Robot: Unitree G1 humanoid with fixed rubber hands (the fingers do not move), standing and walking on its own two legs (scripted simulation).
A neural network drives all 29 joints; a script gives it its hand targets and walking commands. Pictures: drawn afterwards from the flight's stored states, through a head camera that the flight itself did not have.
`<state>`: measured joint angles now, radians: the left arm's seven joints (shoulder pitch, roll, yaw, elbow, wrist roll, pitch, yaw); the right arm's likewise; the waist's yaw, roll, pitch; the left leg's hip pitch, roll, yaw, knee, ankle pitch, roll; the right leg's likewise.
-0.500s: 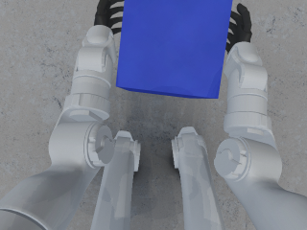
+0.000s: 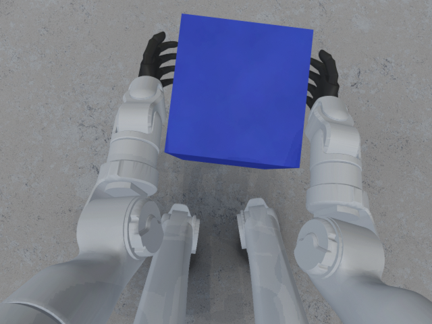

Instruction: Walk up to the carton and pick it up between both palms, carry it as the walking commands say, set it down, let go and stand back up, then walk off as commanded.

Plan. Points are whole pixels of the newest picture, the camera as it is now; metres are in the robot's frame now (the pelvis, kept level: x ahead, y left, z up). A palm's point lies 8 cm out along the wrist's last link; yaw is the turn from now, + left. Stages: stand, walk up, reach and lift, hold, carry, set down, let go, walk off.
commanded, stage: reach and lift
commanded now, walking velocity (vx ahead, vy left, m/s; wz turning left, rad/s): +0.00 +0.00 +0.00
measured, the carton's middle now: (232, 109) +0.48 -0.04 -0.14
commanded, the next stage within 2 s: none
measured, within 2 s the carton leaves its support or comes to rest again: neither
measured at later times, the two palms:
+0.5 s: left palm (138, 72) +0.48 +0.10 +0.02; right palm (345, 95) +0.44 -0.19 +0.01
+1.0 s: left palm (117, 59) +0.46 +0.10 +0.09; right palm (379, 87) +0.42 -0.19 +0.09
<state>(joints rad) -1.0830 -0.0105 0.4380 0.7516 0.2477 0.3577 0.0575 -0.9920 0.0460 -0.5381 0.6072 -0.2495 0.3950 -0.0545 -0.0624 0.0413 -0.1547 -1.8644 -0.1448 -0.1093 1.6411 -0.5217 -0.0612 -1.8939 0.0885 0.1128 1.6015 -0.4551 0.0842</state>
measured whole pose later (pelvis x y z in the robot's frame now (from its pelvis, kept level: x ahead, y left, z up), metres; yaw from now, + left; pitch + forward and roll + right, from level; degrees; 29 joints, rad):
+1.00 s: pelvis +0.05 +0.00 +0.13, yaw +0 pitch +32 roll +0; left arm -0.71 -0.11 0.40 0.66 0.27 0.31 0.04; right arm -0.63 0.14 -0.47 0.53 -0.26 0.35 -0.04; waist -0.06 0.03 -0.21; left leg -1.27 -0.12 -0.14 1.14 -0.43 -0.03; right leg -1.30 0.08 0.14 1.12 -0.38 0.06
